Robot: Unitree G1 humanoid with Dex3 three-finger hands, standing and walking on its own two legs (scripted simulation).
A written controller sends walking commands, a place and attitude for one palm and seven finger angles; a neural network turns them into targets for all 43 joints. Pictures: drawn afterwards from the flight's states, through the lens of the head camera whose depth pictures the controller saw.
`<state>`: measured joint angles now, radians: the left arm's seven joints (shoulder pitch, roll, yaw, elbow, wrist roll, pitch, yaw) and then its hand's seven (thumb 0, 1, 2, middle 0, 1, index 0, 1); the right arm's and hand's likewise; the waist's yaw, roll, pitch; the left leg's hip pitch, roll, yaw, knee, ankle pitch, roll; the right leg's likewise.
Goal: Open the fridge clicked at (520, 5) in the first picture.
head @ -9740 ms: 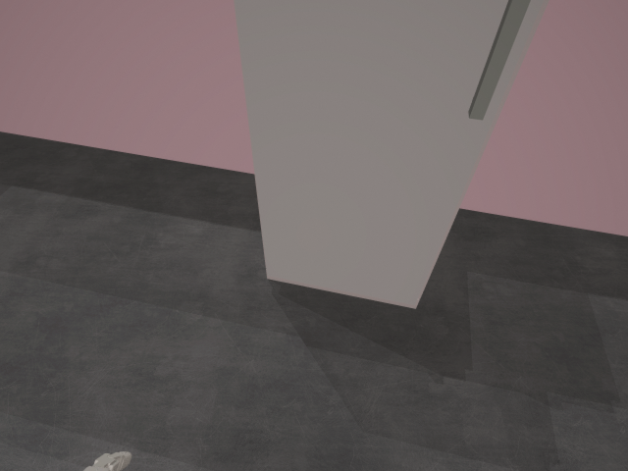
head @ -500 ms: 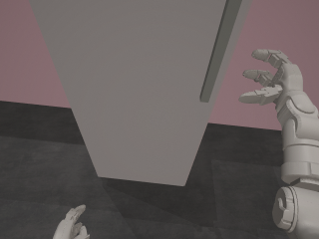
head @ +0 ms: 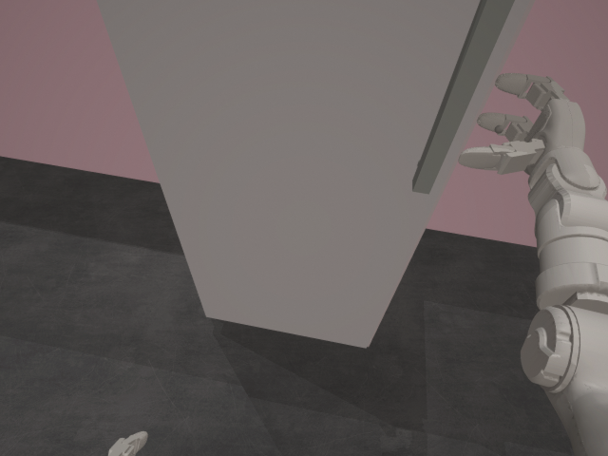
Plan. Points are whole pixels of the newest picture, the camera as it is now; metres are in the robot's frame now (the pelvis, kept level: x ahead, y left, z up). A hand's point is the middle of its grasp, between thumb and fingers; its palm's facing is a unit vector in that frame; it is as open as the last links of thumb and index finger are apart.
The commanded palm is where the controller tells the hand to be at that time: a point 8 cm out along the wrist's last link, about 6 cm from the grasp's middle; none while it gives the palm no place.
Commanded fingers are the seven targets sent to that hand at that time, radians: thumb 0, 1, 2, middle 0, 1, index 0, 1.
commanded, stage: move the hooked fingers beside the handle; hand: right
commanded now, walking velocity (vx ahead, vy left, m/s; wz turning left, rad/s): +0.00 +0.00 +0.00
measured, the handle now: (461, 73) +0.53 -0.12 +0.26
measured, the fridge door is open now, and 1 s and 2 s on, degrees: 0 0 0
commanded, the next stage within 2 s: feel for the door with the fingertips in 0.68 s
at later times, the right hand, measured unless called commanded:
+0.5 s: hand (508, 132) +0.46 -0.17 +0.22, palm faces +0.08 +1.00 +0.00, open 14.0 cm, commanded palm +0.44 -0.23 +0.22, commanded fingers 0.00 0.50 -0.30 0.30 1.20 0.30 1.20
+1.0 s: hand (498, 133) +0.46 -0.16 +0.22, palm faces +0.05 +1.00 +0.03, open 14.0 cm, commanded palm +0.44 -0.21 +0.22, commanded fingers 0.00 0.50 -0.30 0.30 1.20 0.30 1.20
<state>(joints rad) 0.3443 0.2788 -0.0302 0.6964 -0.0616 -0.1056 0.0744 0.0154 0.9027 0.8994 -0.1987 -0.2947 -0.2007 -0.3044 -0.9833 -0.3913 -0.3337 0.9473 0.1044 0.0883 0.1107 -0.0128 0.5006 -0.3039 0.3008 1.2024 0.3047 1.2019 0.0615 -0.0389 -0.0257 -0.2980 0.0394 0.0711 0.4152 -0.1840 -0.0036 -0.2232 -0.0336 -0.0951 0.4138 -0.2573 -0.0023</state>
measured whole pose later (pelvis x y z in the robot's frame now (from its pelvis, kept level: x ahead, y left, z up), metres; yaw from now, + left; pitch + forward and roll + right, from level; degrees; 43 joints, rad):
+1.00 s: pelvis +0.00 +0.00 +0.00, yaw -1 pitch +3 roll +0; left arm 0.34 0.28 -0.03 0.70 -0.07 -0.10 0.07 0.02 0.90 0.90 -0.20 -0.29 -0.20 -0.30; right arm -0.94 -0.34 -0.28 0.86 0.15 0.10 0.12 -0.01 0.50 -0.30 0.30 1.20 0.30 1.20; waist 0.04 -0.04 -0.04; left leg -0.28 0.04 0.08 0.42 -0.19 -0.01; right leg -0.22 -0.03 -0.08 0.43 -0.27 0.00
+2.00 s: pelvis -0.01 +0.00 +0.00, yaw -1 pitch +3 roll +0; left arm 0.31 0.27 -0.03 0.69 -0.06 -0.11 0.06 0.01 0.90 0.90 -0.20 -0.29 -0.20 -0.30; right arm -0.98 -0.32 -0.27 0.93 0.13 0.08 0.06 -0.01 0.50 -0.30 0.30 1.20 0.30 1.20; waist 0.04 -0.03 -0.04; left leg -0.30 0.04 0.08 0.43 -0.18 0.00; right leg -0.24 -0.03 -0.08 0.45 -0.26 0.00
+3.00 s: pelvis -0.01 +0.01 +0.00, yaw -1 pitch +3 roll +0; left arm 0.31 0.25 -0.03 0.72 -0.04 -0.11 0.05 0.01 0.90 0.90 -0.20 -0.29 -0.20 -0.30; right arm -1.05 -0.20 -0.21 0.95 0.11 0.07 -0.05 -0.01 0.50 -0.30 0.28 1.20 0.28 1.20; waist 0.04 -0.04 -0.04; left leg -0.31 0.04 0.08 0.45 -0.19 0.00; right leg -0.24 -0.03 -0.07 0.44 -0.26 0.01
